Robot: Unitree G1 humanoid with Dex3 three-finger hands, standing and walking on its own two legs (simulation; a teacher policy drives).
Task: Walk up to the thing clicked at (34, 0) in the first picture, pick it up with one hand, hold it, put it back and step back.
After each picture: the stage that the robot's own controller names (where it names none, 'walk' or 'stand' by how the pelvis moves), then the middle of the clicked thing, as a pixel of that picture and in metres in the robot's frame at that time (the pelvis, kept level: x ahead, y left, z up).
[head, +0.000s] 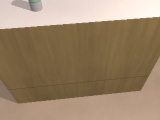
stand; out of the picture +0.85 +0.27 +0.06
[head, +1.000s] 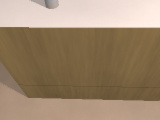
walk; out of the picture +0.76 +0.23 +0.07
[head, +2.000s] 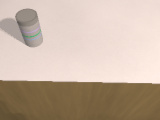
stand; (30, 29) +0.49 +0.19 +0.09
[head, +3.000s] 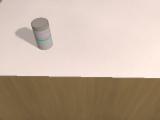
walk; (42, 34) +0.54 +0.19 +0.07
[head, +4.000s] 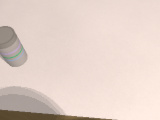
stand; (10, 48) +0.40 +0.24 +0.09
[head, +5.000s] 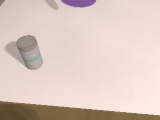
stand; (30, 53) +0.44 +0.22 +0.07
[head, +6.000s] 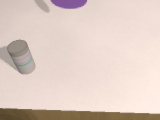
stand; (22, 57) +0.43 +0.23 +0.06
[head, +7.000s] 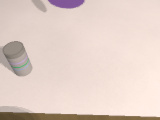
stand; (18, 59) +0.41 +0.25 +0.06
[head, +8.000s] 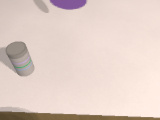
stand; (21, 59) +0.42 +0.24 +0.06
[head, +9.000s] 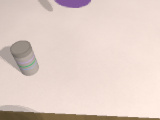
rise first; (25, 58) +0.41 +0.24 +0.07
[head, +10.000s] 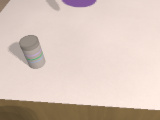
go down; (33, 52) +0.44 +0.23 +0.07
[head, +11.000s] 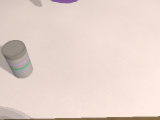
go down; (18, 60) +0.40 +0.21 +0.08
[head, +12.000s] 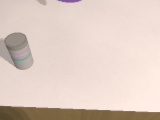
approach; (20, 52) +0.43 +0.22 +0.08
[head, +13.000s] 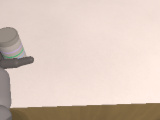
close; (11, 48) +0.43 +0.22 +0.10
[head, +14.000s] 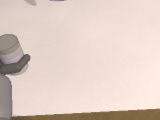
lift; (12, 55) +0.39 +0.22 +0.12
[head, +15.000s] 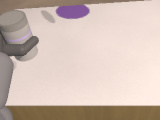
lift; (19, 37) +0.34 +0.17 +0.27
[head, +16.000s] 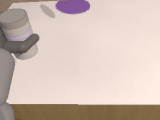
hold; (20, 35) +0.35 +0.18 +0.25
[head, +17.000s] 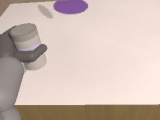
hold; (30, 47) +0.35 +0.17 +0.21
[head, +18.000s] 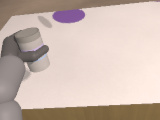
hold; (33, 50) +0.36 +0.16 +0.22
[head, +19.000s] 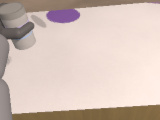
crouch; (18, 27) +0.40 +0.18 +0.27
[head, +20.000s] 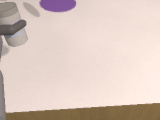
lower; (11, 25) +0.45 +0.21 +0.22
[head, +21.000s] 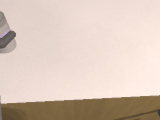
lower; out of the picture +0.47 +0.24 +0.12
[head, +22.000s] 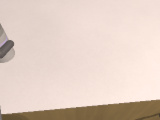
lower; out of the picture +0.44 +0.24 +0.11
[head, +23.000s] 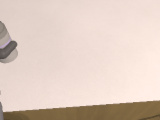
lower; (0, 43) +0.44 +0.24 +0.11
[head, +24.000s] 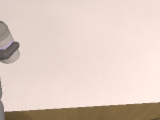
lower; (3, 44) +0.44 +0.24 +0.11
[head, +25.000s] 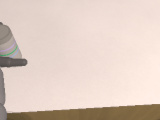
open; (5, 46) +0.43 +0.23 +0.11
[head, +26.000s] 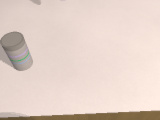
sink last; (18, 52) +0.42 +0.22 +0.10
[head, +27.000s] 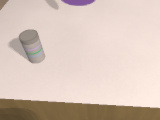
sink last; (33, 47) +0.46 +0.24 +0.09
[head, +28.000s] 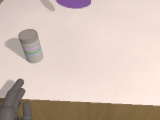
stand; (31, 46) +0.47 +0.23 +0.09
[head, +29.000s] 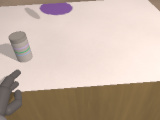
stand; (21, 47) +0.54 +0.24 +0.10
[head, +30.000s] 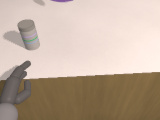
stand; (29, 35) +0.57 +0.23 +0.07
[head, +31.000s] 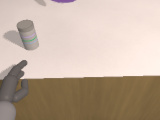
stand; (28, 35) +0.58 +0.23 +0.07
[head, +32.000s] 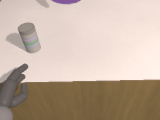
stand; (30, 38) +0.57 +0.23 +0.07
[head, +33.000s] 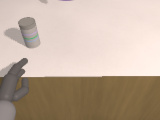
stand; (30, 33) +0.58 +0.22 +0.07
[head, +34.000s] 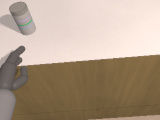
walk; (23, 19) +0.61 +0.20 +0.08
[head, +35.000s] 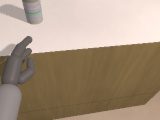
walk; (32, 7) +0.64 +0.16 +0.09
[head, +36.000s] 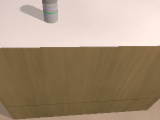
stand; (50, 8) +0.68 +0.20 +0.07
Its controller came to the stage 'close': yes
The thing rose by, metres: 0.24
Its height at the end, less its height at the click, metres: +0.00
